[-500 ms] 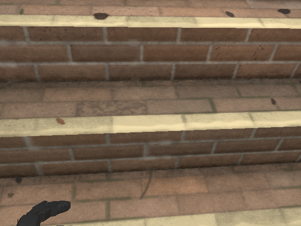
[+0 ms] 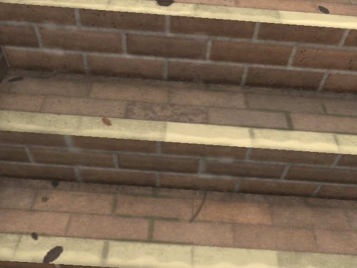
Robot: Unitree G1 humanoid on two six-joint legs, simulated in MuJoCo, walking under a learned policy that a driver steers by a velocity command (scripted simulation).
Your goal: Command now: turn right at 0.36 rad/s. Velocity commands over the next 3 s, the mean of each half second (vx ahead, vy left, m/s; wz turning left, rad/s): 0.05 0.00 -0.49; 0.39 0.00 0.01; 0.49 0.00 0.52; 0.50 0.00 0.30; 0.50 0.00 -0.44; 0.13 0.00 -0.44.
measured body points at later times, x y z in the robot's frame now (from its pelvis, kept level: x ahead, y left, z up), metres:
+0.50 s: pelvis -0.03 -0.07 +0.01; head -0.04 -0.06 +0.46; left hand +0.21 +0.11 -0.07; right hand +0.05 -0.35 -0.08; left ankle -0.04 +0.06 -0.69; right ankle -0.05 -0.16 -0.73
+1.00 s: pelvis +0.12 -0.17 +0.06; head +0.12 -0.14 +0.51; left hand +0.46 -0.15 +0.05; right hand -0.06 -0.30 -0.08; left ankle -0.03 +0.03 -0.65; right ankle +0.20 -0.30 -0.53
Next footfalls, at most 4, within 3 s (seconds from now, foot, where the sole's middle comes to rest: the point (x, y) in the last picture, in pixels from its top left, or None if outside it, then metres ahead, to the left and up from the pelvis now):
0.58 left None -0.01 0.03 -0.77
0.96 right None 0.24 -0.32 -0.56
1.44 left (234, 240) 0.46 -0.11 -0.36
1.88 right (311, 119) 0.72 -0.30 -0.15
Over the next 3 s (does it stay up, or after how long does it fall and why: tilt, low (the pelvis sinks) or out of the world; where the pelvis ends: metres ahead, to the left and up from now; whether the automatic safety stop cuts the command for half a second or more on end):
stays up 1.01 -0.26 0.86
